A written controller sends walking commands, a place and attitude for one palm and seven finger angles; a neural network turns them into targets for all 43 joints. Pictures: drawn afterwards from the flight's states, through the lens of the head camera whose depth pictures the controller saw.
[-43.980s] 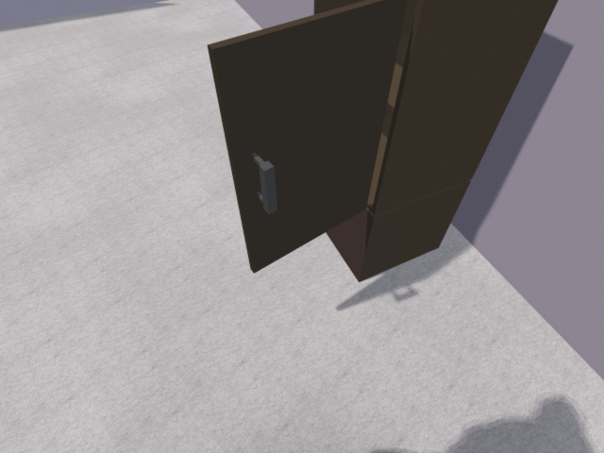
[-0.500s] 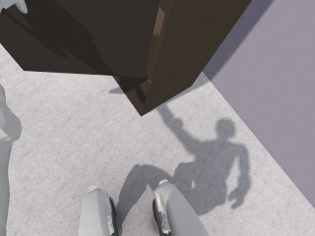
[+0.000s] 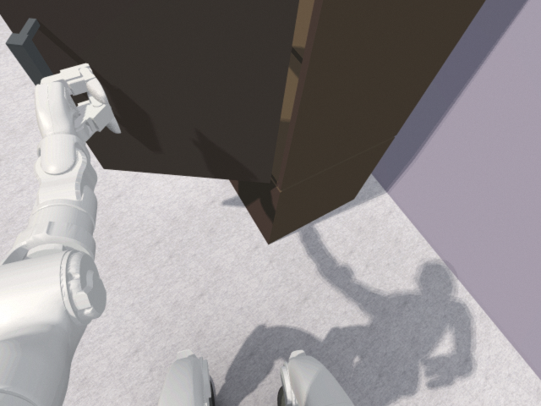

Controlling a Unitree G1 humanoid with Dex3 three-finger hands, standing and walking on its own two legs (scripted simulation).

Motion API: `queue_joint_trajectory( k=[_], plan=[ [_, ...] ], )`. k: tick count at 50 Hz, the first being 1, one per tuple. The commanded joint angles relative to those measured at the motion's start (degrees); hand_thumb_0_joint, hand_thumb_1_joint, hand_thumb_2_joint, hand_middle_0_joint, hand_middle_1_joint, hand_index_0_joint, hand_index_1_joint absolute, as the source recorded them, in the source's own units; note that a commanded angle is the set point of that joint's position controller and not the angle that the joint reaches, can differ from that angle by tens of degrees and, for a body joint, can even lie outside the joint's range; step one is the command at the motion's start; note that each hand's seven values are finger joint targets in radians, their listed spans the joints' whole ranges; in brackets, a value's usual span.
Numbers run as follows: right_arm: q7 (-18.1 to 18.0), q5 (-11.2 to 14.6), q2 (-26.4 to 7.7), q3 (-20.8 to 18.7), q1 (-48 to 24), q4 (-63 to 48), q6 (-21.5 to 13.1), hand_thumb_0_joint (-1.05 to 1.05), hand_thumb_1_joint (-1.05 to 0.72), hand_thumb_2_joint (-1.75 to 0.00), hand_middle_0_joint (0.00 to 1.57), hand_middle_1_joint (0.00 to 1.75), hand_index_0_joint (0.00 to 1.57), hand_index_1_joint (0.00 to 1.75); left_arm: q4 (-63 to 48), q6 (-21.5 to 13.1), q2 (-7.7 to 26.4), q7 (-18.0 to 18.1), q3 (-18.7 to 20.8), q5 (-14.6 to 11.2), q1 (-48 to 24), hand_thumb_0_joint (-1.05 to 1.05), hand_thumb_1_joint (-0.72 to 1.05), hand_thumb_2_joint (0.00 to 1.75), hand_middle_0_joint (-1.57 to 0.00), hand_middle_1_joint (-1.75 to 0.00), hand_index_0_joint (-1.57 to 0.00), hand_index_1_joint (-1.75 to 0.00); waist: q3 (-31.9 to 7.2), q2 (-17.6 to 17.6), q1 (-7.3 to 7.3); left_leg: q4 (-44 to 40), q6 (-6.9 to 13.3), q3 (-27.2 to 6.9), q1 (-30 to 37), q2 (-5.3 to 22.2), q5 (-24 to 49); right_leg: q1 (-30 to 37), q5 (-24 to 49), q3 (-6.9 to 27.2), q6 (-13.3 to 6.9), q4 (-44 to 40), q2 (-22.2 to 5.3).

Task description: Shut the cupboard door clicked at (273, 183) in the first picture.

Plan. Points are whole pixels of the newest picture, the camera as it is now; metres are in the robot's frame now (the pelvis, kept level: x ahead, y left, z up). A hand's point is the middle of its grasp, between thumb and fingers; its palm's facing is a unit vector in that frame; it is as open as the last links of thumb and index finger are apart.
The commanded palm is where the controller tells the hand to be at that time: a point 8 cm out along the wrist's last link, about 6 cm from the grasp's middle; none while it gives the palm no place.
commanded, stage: pull the fist back off the door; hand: left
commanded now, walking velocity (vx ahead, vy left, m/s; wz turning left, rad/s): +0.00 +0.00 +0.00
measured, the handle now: (46, 66) +0.63 +0.28 +0.08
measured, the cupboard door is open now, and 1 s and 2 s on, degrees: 57 57 57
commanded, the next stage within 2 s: draw the hand back to the body in 0.28 s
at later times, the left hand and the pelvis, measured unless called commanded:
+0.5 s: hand (110, 123) +0.50 +0.17 +0.09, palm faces +0.17 -0.99 -0.02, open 3.1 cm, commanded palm +0.44 +0.22 +0.09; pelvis +0.00 +0.00 +0.01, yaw +1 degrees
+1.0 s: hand (14, 210) +0.34 +0.21 +0.16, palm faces +0.15 -0.98 -0.15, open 3.1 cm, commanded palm +0.29 +0.27 +0.18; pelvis +0.01 +0.01 +0.07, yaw +2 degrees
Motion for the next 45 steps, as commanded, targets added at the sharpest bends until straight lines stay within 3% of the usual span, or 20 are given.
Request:
queue_joint_trajectory(
  k=[1,7,10,14,16,17,20,23,25,26,30,34,36,37,39,44,45],
  plan=[
    [-1.0,0.5,-8.6,-4.2,8.1,-2.4,-0.3,0.0,-0.9,-0.9,0.2,0.3,0.2,0.3,-16.8,-7.7,6.4,-1.1,-2.8,-2.6,-21.6,0.0,0.9,0.9,-1.3,-1.5,-1.3,-1.5,-25.4,2.8,-0.02,-4.6,3.1,0.4,25.9,-3.7,16.2,8.7,24.0,1.2,0.1,-10.0,0.7],
    [-1.9,1.0,-8.4,-4.7,5.9,-1.0,-0.2,0.0,-0.9,-0.9,0.2,0.3,0.2,0.3,-21.6,-9.6,4.2,-0.1,-4.9,-3.0,-23.4,0.0,0.9,0.9,-1.3,-1.5,-1.3,-1.5,-28.9,6.6,0.64,-4.7,2.6,-0.5,32.0,-3.7,17.6,6.8,23.3,1.0,-0.1,-9.6,0.3],
    [-2.1,1.0,-8.2,-4.7,4.9,-0.8,-0.3,0.0,-0.9,-0.9,0.2,0.3,0.2,0.3,-22.5,-9.9,3.8,1.1,-4.9,-2.6,-21.6,0.0,0.9,0.9,-1.3,-1.5,-1.3,-1.5,-29.5,6.5,1.38,-5.1,2.4,-0.6,33.5,-3.7,18.9,7.1,23.9,0.7,-0.2,-9.4,0.3],
    [-2.5,0.8,-8.2,-4.1,4.3,-0.3,0.0,0.0,-0.9,-0.9,0.2,0.3,0.2,0.3,-17.8,-9.1,7.1,2.6,-2.5,-1.6,-22.1,0.0,0.9,0.9,-1.3,-1.5,-1.3,-1.5,-26.2,2.9,0.86,-4.9,2.7,-0.4,28.4,-3.8,16.6,8.3,23.7,1.3,0.4,-9.5,0.0],
    [-2.6,0.6,-8.2,-4.0,4.3,-0.6,0.0,0.0,-0.9,-0.9,0.2,0.3,0.2,0.3,-16.5,-8.9,7.1,2.8,-2.3,-1.2,-21.0,0.0,0.9,0.9,-1.3,-1.5,-1.3,-1.5,-26.2,2.7,1.17,-5.0,2.7,-0.2,28.1,-3.9,16.8,8.4,24.1,1.3,0.3,-9.3,0.0],
    [-2.5,0.7,-8.0,-4.0,3.8,-0.9,0.0,0.0,-0.9,-0.9,0.2,0.3,0.2,0.3,-15.6,-8.6,5.4,2.6,-3.5,-1.1,-20.0,0.0,0.9,0.9,-1.3,-1.5,-1.3,-1.5,-26.3,2.8,1.01,-5.2,2.6,-0.1,28.4,-3.9,16.8,8.0,23.9,1.2,0.3,-9.4,0.0],
    [-2.3,0.7,-8.1,-3.9,3.8,-1.5,0.3,0.0,-0.9,-0.9,0.2,0.3,0.2,0.3,-12.8,-8.1,5.5,1.8,-2.9,-1.4,-17.5,0.0,0.9,0.9,-1.3,-1.5,-1.3,-1.5,-24.6,0.2,1.36,-5.8,2.7,0.0,26.4,-3.9,15.9,9.2,23.6,1.1,0.4,-9.8,0.0],
    [-2.3,1.4,-8.2,-4.2,2.7,-4.5,0.8,0.0,-0.9,-0.9,0.2,0.3,0.2,0.3,-21.5,-8.5,7.6,0.2,0.5,-3.7,-8.2,0.0,0.9,0.9,-1.3,-1.5,-1.3,-1.5,-32.4,2.2,6.26,-8.0,2.3,1.0,32.6,-4.2,21.4,16.3,28.8,1.1,-0.1,-10.3,0.2],
    [-2.3,2.2,-7.6,-4.3,1.8,-6.4,1.0,0.0,-0.9,-0.9,0.2,0.3,0.2,0.3,-29.5,-7.8,5.4,-1.0,-1.1,-5.3,-2.7,0.0,0.9,0.9,-1.3,-1.5,-1.3,-1.5,-33.8,3.3,7.39,-9.6,2.3,1.8,35.8,-4.5,23.8,20.4,32.4,1.0,-0.1,-11.8,0.4],
    [-2.5,2.5,-7.6,-4.2,1.9,-6.9,1.0,0.0,-0.9,-0.9,0.2,0.3,0.2,0.3,-31.6,-7.0,5.3,-1.5,-1.2,-6.0,1.1,0.0,0.9,0.9,-1.3,-1.5,-1.3,-1.5,-33.5,1.9,7.9,-10.4,2.5,1.9,36.3,-4.6,24.5,22.4,33.7,1.0,-0.1,-12.4,0.6],
    [-3.6,4.2,-7.2,-4.1,0.1,-7.9,1.0,0.0,-0.9,-0.9,0.2,0.3,0.2,0.3,-39.6,-3.3,2.6,-2.3,-4.0,-8.4,6.2,0.0,0.9,0.9,-1.3,-1.5,-1.3,-1.5,-23.3,-4.6,6.69,-14.8,3.3,2.8,34.2,-4.7,18.6,25.8,32.4,1.1,1.0,-17.7,0.7],
    [-5.1,4.9,-7.0,-3.6,-2.5,-7.3,-0.5,0.0,-0.9,-0.9,0.2,0.3,0.2,0.3,-44.9,-2.5,0.6,-2.4,-6.9,-9.7,5.9,0.0,0.9,0.9,-1.3,-1.5,-1.3,-1.5,-15.6,-1.8,5.8,-18.4,3.3,2.3,37.3,-4.6,13.0,23.8,24.2,0.8,0.7,-21.6,0.6],
    [-5.5,5.1,-7.0,-3.5,-3.5,-7.4,-1.4,0.0,-0.9,-0.9,0.2,0.3,0.2,0.3,-48.4,-2.7,0.3,-2.8,-7.8,-9.7,9.3,0.0,0.9,0.9,-1.3,-1.5,-1.3,-1.5,-15.3,1.4,6.75,-19.6,3.1,2.0,40.7,-4.7,13.3,24.0,22.9,0.4,0.2,-22.3,0.6],
    [-5.5,5.2,-6.7,-3.3,-4.6,-7.4,-1.9,0.0,-0.9,-0.9,0.2,0.3,0.2,0.3,-47.9,-2.3,-1.5,-3.3,-9.4,-9.8,12.1,0.0,0.9,0.9,-1.3,-1.5,-1.3,-1.5,-14.0,2.9,7.0,-20.5,2.9,1.8,42.0,-4.6,13.2,23.5,22.1,0.1,0.0,-22.8,0.4],
    [-5.5,5.4,-6.6,-3.2,-6.0,-7.9,-2.8,0.0,-0.9,-0.9,0.2,0.3,0.2,0.3,-50.3,-1.5,-2.8,-4.2,-10.8,-10.2,16.2,0.0,0.9,0.9,-1.3,-1.5,-1.3,-1.5,-14.1,4.0,7.91,-21.9,2.6,1.4,44.4,-4.5,13.2,23.9,21.1,-0.6,-0.3,-23.4,0.4],
    [-5.9,6.3,-6.6,-2.3,-10.7,-10.5,-4.2,0.0,-0.9,-0.9,0.2,0.3,0.2,0.3,-55.7,3.6,-2.7,-6.0,-9.9,-13.1,25.8,0.0,0.9,0.9,-1.19,-1.38,-1.19,-1.38,-10.5,0.3,10.57,-25.8,2.7,1.2,44.5,-4.7,11.6,28.4,19.9,-1.1,-0.3,-25.9,-0.1],
    [-6.1,6.4,-6.6,-2.2,-11.8,-11.0,-4.4,0.0,-0.9,-0.9,0.2,0.3,0.2,0.3,-57.7,4.4,-1.2,-5.9,-8.3,-13.5,27.0,0.0,0.9,0.9,-1.16,-1.35,-1.16,-1.35,-10.4,-0.4,11.29,-26.4,2.7,1.3,44.6,-4.9,11.8,29.8,20.3,-0.9,-0.3,-26.3,-0.2]
  ],
)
